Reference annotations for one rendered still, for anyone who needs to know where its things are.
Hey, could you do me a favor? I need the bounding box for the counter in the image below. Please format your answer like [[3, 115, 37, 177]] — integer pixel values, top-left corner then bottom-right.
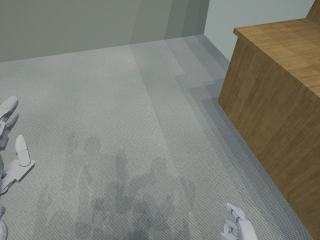
[[217, 0, 320, 240]]

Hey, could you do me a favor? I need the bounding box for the robot right hand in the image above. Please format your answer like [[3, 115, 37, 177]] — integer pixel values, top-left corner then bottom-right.
[[220, 202, 258, 240]]

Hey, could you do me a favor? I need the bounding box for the robot left hand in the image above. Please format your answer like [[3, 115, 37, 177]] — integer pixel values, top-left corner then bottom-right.
[[0, 95, 35, 201]]

